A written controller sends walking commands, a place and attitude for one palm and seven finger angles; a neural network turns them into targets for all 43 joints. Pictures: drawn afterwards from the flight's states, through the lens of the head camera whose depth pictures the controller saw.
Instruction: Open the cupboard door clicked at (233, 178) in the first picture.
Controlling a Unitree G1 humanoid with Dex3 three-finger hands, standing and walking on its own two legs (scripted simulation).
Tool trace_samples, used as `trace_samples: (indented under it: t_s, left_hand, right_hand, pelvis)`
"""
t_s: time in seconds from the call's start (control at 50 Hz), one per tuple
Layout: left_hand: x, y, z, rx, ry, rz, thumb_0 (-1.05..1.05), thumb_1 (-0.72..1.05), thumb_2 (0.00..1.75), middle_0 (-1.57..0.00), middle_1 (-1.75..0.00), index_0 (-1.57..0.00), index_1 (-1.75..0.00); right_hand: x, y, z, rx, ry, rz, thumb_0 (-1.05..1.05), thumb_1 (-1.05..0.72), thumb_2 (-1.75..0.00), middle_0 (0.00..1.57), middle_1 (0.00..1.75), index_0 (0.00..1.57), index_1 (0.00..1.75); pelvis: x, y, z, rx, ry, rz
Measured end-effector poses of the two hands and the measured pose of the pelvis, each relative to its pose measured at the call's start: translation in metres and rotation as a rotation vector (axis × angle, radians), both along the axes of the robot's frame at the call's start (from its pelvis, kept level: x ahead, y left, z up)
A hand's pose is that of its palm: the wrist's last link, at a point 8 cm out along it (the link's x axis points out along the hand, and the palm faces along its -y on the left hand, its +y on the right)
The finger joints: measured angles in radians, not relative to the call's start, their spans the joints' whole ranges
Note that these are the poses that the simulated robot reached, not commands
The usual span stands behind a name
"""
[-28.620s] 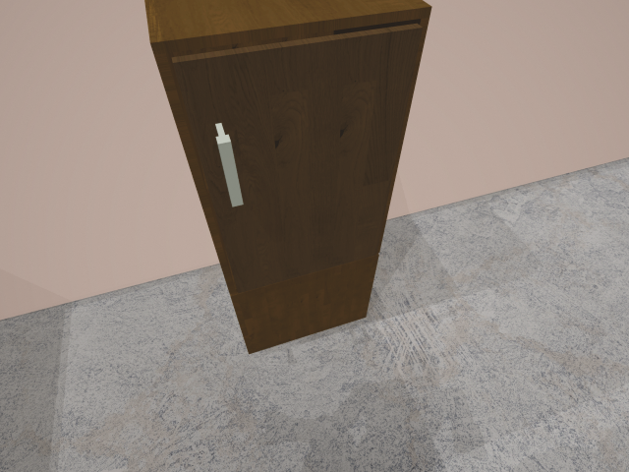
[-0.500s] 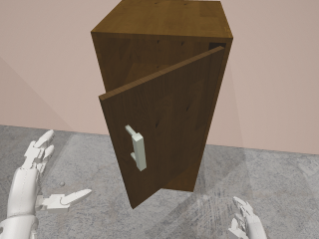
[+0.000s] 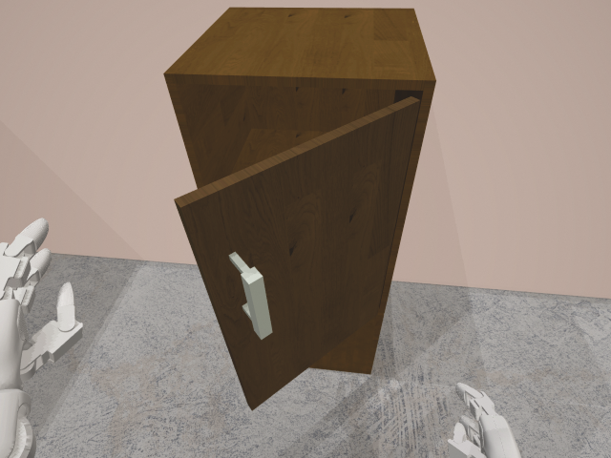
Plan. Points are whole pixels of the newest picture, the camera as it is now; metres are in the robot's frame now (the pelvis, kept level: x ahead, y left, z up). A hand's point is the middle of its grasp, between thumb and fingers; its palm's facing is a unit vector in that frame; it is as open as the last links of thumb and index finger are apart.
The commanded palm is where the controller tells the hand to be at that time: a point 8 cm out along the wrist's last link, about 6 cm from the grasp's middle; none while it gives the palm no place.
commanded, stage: draw the hand back to the body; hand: left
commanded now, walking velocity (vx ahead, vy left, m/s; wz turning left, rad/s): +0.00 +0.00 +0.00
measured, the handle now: (250, 296) +0.31 +0.13 +0.05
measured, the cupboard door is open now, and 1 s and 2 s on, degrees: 45 45 45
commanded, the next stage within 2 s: step back with the hand held close in 0.26 s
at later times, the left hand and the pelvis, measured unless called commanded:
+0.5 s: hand (76, 327) +0.18 +0.26 +0.16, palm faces +0.44 -0.79 -0.43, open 7.4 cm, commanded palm +0.13 +0.29 +0.17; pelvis -0.01 -0.01 +0.00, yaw +0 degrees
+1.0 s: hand (14, 393) +0.12 +0.28 +0.15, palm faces +0.39 -0.77 -0.50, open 7.4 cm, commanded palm +0.06 +0.32 +0.17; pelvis -0.08 +0.02 -0.01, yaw +0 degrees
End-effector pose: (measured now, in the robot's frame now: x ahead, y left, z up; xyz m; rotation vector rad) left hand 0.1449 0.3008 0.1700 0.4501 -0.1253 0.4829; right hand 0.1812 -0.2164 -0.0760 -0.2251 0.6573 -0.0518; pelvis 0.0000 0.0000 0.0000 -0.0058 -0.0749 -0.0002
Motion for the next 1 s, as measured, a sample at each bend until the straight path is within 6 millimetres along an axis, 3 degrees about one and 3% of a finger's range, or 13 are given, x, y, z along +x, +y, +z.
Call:
trace_samples:
  t_s: [0.22, 0.54, 0.74, 1.0]
  left_hand:
    - [-0.002, -0.010, -0.007, -0.020, 0.026, -0.014, 0.01, 0.88, 0.90, -0.21, -0.30, -0.21, -0.31]
    - [-0.004, -0.009, 0.006, 0.072, 0.018, -0.055, 0.02, 0.89, 0.90, -0.21, -0.30, -0.21, -0.31]
    - [-0.017, 0.000, -0.002, 0.108, 0.082, -0.123, 0.02, 0.89, 0.90, -0.22, -0.30, -0.22, -0.31]
    - [-0.065, 0.018, -0.001, 0.150, -0.022, -0.116, 0.01, 0.89, 0.90, -0.22, -0.30, -0.22, -0.31]
  right_hand:
    - [-0.006, -0.008, -0.002, 0.001, 0.009, -0.015, 0.01, -0.90, -0.90, 0.20, 0.30, 0.21, 0.30]
    - [-0.017, -0.016, -0.001, -0.008, 0.035, -0.055, 0.01, -0.90, -0.90, 0.20, 0.30, 0.21, 0.30]
    - [-0.047, -0.021, 0.001, -0.048, 0.079, -0.141, 0.01, -0.90, -0.90, 0.20, 0.29, 0.21, 0.30]
    - [-0.099, 0.001, -0.001, -0.062, 0.057, -0.110, 0.01, -0.90, -0.90, 0.20, 0.30, 0.21, 0.30]
  pelvis:
    - [-0.003, -0.007, 0.000, -0.001, -0.005, -0.002]
    - [-0.014, -0.005, 0.000, -0.013, 0.054, 0.002]
    - [-0.037, 0.009, -0.003, -0.006, 0.081, -0.015]
    - [-0.083, 0.022, -0.013, -0.017, 0.076, -0.009]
